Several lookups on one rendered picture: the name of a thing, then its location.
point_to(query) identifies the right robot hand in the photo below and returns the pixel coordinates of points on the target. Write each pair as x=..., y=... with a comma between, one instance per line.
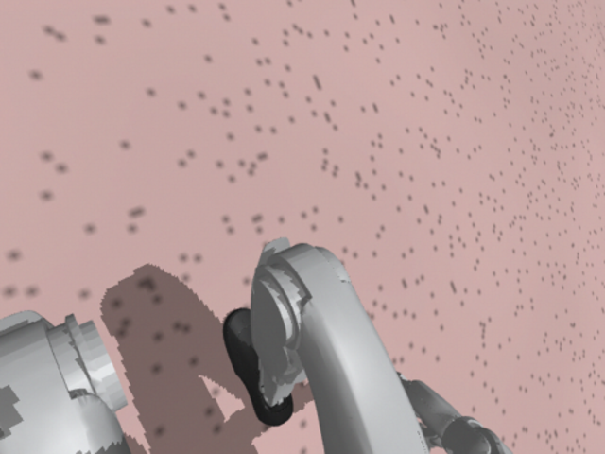
x=434, y=411

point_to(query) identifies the right robot foot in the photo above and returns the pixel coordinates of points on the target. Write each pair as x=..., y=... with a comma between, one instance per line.
x=237, y=338

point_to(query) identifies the right robot arm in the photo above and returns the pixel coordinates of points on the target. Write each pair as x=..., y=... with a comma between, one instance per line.
x=466, y=435

